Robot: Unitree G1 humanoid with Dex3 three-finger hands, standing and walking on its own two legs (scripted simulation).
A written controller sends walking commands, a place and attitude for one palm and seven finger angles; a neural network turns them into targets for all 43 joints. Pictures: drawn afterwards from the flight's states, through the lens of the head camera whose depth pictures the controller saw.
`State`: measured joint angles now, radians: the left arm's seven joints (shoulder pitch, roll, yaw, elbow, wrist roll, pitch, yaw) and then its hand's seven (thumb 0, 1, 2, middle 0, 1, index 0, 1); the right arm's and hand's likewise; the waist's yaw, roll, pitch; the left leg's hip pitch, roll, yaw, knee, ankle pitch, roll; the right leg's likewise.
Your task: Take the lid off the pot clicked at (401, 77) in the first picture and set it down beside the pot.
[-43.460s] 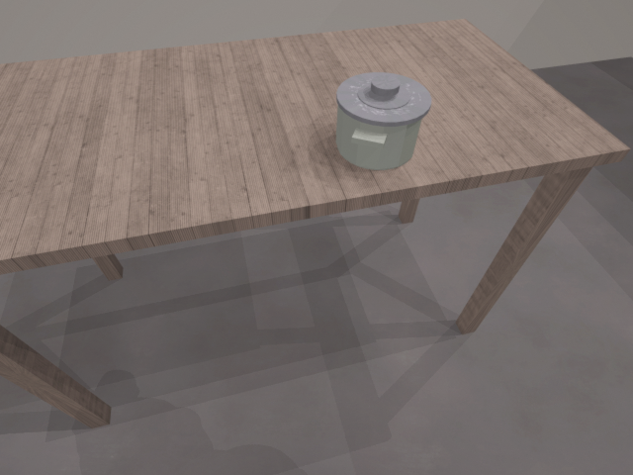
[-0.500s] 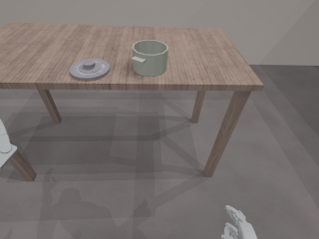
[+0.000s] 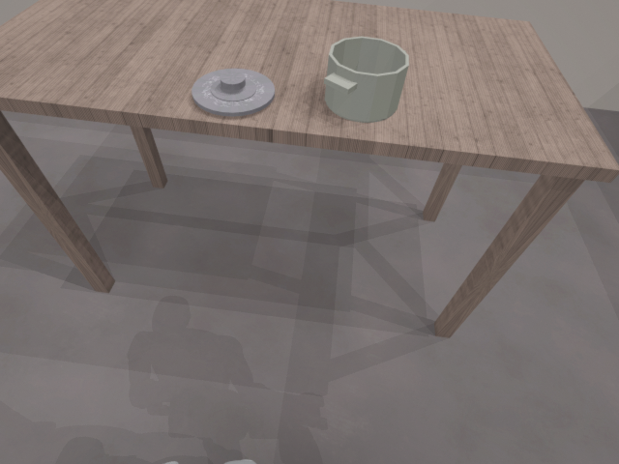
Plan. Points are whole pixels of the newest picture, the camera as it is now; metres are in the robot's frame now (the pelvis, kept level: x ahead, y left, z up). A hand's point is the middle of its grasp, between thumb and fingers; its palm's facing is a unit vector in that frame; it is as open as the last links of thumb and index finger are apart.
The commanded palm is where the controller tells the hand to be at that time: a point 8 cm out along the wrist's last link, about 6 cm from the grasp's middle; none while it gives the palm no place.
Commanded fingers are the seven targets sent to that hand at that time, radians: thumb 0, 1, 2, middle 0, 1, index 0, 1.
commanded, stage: stop stepping back and stand still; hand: left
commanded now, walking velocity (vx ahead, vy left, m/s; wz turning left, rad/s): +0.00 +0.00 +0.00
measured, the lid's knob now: (232, 80) +0.75 +0.17 +0.09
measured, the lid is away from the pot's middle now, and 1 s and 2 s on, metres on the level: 0.25 0.25 0.25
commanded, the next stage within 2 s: let the arm hang, fingers relaxed in 0.44 s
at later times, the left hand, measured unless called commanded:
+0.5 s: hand out of the picture +0.08 +0.18 -0.15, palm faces -0.03 -0.98 -0.22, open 7.3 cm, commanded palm none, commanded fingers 0.00 0.90 0.90 -0.20 -0.30 -0.20 -0.30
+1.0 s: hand out of the picture +0.06 +0.18 -0.15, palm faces -0.03 -0.98 -0.20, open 7.3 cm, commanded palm none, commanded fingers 0.00 0.90 0.90 -0.20 -0.30 -0.20 -0.30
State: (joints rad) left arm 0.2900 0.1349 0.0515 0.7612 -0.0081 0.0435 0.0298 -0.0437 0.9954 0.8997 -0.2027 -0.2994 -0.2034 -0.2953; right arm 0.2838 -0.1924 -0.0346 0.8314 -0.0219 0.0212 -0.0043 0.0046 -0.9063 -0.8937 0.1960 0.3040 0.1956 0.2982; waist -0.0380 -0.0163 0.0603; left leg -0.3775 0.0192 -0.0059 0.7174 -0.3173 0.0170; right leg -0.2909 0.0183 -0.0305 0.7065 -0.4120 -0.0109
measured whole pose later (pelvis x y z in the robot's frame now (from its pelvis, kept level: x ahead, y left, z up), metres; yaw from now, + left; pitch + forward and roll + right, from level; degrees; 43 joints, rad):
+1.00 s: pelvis +0.03 +0.00 +0.02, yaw -4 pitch -1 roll +0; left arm 0.24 0.15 0.03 1.10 0.00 0.01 0.04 0.00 0.92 0.90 -0.20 -0.30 -0.20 -0.30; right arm 0.27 -0.13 -0.04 1.08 -0.01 0.02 -0.04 0.00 -0.91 -0.89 0.20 0.30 0.20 0.30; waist -0.02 0.01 0.07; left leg -0.19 0.02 0.07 0.48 -0.28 0.01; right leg -0.10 0.01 0.03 0.44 -0.32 0.00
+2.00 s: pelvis +0.03 +0.00 +0.03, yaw -4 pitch -1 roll +0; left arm 0.26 0.13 0.03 1.12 0.00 0.00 0.04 0.01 0.92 0.90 -0.20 -0.30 -0.20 -0.30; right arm 0.28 -0.12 -0.04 1.10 -0.01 0.01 -0.05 0.00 -0.91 -0.89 0.19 0.30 0.19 0.30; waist -0.02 0.00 0.07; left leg -0.19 0.03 0.07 0.47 -0.26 0.01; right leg -0.10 0.01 0.03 0.42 -0.31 0.00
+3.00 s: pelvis +0.02 +0.00 +0.03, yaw -4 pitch -1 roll +0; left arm 0.26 0.13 0.03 1.13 0.00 0.00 0.04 0.01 0.93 0.90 -0.20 -0.30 -0.20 -0.30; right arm 0.28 -0.12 -0.03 1.11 -0.01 0.01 -0.05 0.00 -0.91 -0.89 0.19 0.30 0.19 0.30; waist -0.02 0.01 0.07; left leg -0.18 0.03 0.06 0.45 -0.25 0.00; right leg -0.10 0.02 0.03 0.42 -0.30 -0.01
